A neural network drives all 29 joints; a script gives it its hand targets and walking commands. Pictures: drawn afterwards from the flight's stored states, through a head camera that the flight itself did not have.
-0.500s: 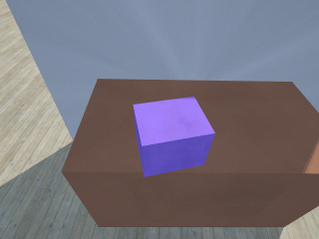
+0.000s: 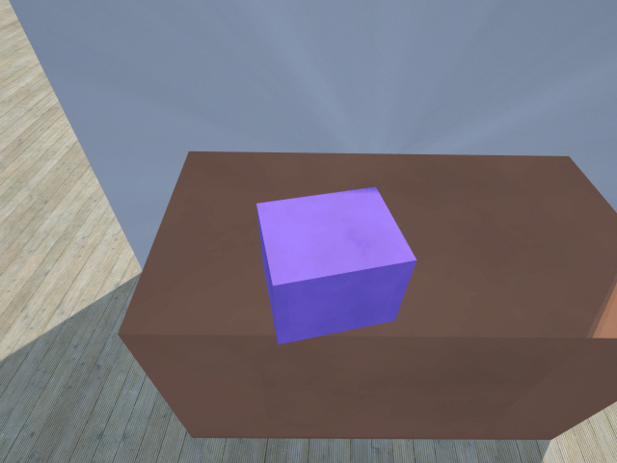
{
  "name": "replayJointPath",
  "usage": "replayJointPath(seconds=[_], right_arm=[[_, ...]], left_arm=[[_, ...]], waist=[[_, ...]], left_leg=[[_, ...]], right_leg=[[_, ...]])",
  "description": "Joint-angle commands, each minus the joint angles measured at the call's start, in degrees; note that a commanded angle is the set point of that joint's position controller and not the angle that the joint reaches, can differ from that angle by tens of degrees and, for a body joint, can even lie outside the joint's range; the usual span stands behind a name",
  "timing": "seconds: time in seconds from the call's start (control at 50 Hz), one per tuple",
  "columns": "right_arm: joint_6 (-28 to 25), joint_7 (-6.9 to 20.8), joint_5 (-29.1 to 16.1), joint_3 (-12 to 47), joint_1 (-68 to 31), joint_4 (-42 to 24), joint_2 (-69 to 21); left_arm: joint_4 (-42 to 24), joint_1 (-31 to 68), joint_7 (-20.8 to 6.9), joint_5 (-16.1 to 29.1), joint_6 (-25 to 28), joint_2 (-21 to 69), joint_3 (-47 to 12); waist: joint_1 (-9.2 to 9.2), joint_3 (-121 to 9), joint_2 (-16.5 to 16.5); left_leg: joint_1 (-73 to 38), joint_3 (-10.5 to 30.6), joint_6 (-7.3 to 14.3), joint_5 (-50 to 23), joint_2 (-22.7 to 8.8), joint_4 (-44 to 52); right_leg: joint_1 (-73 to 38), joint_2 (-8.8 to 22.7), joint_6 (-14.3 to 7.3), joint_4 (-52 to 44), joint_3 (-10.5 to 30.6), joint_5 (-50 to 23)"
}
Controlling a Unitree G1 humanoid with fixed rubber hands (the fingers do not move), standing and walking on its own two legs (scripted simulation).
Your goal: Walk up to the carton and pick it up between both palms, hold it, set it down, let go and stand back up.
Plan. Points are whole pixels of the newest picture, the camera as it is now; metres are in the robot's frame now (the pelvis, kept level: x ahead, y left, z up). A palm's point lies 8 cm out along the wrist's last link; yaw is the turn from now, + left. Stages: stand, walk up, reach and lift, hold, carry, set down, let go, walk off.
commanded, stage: stand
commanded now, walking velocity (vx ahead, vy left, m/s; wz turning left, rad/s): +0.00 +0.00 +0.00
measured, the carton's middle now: (328, 264) +0.46 -0.04 -0.05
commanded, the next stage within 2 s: none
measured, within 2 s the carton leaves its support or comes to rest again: neither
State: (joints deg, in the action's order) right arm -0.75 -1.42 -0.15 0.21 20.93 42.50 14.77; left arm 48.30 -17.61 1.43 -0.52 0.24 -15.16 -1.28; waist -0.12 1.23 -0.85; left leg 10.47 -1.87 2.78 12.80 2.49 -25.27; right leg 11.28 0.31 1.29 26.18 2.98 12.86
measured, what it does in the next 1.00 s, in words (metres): stands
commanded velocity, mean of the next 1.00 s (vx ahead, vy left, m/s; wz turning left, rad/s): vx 0.00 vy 0.00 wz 0.00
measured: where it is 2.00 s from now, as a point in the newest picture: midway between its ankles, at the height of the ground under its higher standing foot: outside the picture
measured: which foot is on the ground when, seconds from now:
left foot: down 0.00-1.00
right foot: down 0.00-1.00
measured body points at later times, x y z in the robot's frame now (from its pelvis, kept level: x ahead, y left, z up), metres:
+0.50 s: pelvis +0.00 -0.01 +0.00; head +0.00 -0.01 +0.45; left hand +0.04 +0.25 -0.14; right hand +0.05 -0.27 -0.13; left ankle +0.01 +0.09 -0.74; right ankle +0.02 -0.13 -0.74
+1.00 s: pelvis +0.01 -0.02 +0.00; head +0.01 -0.01 +0.45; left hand +0.06 +0.24 -0.14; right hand +0.05 -0.28 -0.13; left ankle +0.01 +0.09 -0.74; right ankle +0.02 -0.13 -0.74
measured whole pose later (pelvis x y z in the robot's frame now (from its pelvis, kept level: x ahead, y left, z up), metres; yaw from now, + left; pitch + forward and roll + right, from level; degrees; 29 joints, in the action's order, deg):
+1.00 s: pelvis +0.01 -0.02 +0.00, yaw -1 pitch -2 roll +0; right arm -0.5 -2.1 -0.2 0.0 19.7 48.2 14.1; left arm 51.2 -17.7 1.8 -0.4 0.4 -14.7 -0.9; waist -0.2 1.5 -0.7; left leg 9.4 -1.4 1.2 13.3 1.0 -24.4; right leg 10.4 -1.3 -0.1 25.1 3.4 12.9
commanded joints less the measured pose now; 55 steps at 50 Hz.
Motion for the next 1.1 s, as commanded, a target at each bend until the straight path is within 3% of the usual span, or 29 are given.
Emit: replayJointPath(seconds=[0.0, 0.08, 0.28, 0.46, 0.76, 1.08], right_arm=[[-0.76, -0.28, 0.04, -2.06, 2.18, -2.85, 7.29], [-0.64, -0.29, 0.03, -2.16, 1.90, -2.40, 7.17], [-0.42, -0.41, 0.11, -2.51, 2.14, -1.43, 6.99], [-0.57, -0.49, 0.12, -2.48, 2.33, -0.19, 6.65], [-0.52, -0.82, 0.02, -2.03, 2.24, 2.16, 6.28], [-0.27, -0.95, -0.11, -1.92, 1.24, 4.49, 6.14]], left_arm=[[-2.42, -1.36, 0.23, -0.03, 0.68, -6.37, 1.72], [-1.75, -2.00, 0.22, -0.12, 0.61, -6.39, 1.92], [-1.12, -3.02, 0.24, -0.16, 0.62, -6.15, 2.21], [-0.66, -3.36, 0.39, 0.06, 0.87, -6.28, 2.12], [0.28, -3.18, 0.61, 0.15, 0.89, -6.11, 1.97], [1.61, -2.61, 0.74, 0.14, 0.62, -5.72, 1.90]], waist=[[0.06, 1.10, 0.26], [-0.15, 2.33, 1.49], [-0.31, 3.02, 0.65], [-0.03, 1.17, -0.46], [-0.10, 1.66, 0.43], [-0.06, 2.65, 0.57]], left_leg=[[1.50, 8.62, -1.43, -0.28, -7.61, 6.20], [2.40, 8.46, -1.40, 1.65, -7.59, 6.72], [3.06, 8.81, -1.36, 5.30, -7.50, 7.04], [0.84, 8.14, -1.39, 0.17, -7.54, 5.40], [-0.90, 7.52, -1.29, -6.97, -8.09, 4.56], [-0.37, 7.66, -1.38, -2.52, -7.89, 5.80]], right_leg=[[1.44, 4.11, -1.42, -4.11, 4.73, -2.64], [2.07, 3.96, -1.24, -4.37, 4.99, -1.64], [3.48, 3.61, -1.61, -4.89, 5.53, 0.66], [2.93, 3.92, -1.67, -5.05, 5.86, -2.25], [1.72, 4.16, -1.81, -4.85, 5.86, -8.26], [1.95, 4.01, -1.82, -6.16, 6.04, -4.34]])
